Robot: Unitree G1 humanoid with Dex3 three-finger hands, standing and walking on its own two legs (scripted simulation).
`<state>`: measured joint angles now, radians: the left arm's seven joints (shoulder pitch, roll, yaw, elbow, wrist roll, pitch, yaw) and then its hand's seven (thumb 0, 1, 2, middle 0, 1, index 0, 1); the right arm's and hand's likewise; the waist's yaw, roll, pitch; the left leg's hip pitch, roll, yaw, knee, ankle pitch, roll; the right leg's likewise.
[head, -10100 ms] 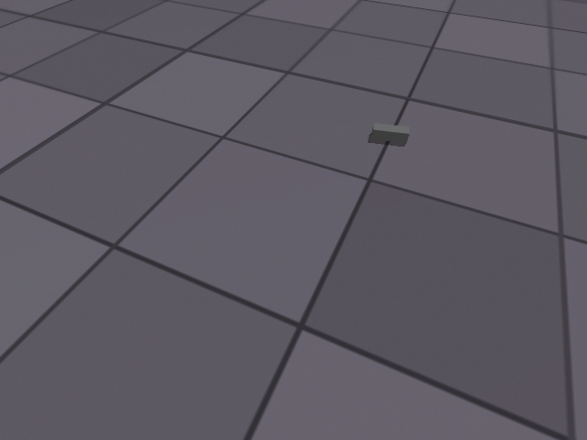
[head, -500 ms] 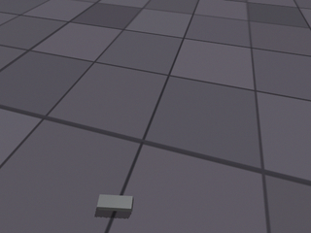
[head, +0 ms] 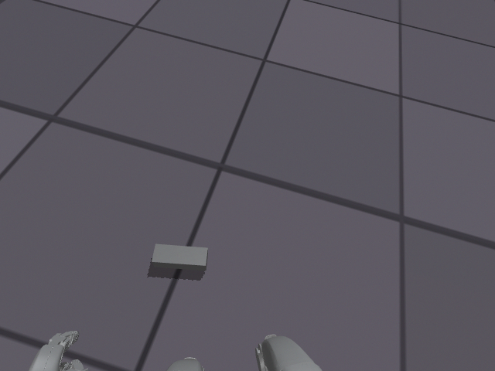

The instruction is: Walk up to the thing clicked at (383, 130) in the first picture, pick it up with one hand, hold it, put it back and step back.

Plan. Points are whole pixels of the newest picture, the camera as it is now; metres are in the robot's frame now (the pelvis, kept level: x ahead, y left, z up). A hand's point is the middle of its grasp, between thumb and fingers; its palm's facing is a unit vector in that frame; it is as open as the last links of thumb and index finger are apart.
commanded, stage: walk up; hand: left
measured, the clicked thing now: (181, 257) +0.54 +0.20 -0.73
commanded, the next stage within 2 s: stand in 1.86 s
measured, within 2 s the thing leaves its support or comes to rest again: neither
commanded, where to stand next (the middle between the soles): +0.08 -0.05 m, yaw -3 degrees
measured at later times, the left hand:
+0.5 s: hand out of the picture -0.01 +0.23 -0.13, palm faces -0.03 -0.91 -0.42, open 7.4 cm
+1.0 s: hand out of the picture -0.19 +0.20 -0.15, palm faces -0.02 -0.92 -0.39, open 7.4 cm
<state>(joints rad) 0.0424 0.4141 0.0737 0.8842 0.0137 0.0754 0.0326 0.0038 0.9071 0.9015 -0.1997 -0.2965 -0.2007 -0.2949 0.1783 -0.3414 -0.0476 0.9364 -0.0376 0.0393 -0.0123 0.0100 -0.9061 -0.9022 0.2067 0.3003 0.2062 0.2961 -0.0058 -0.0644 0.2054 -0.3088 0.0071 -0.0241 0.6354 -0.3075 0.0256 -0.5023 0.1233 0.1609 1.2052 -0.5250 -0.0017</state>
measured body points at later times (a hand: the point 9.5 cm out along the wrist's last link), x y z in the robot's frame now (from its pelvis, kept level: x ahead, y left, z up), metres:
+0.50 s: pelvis -0.12 -0.04 +0.00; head -0.06 -0.05 +0.44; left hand -0.01 +0.27 -0.10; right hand -0.02 -0.36 -0.12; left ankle -0.14 +0.10 -0.67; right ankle -0.10 -0.15 -0.73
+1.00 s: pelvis -0.24 -0.07 +0.00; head -0.23 -0.08 +0.45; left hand -0.19 +0.25 -0.12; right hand -0.15 -0.39 -0.12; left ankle -0.19 +0.08 -0.71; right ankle -0.27 -0.18 -0.73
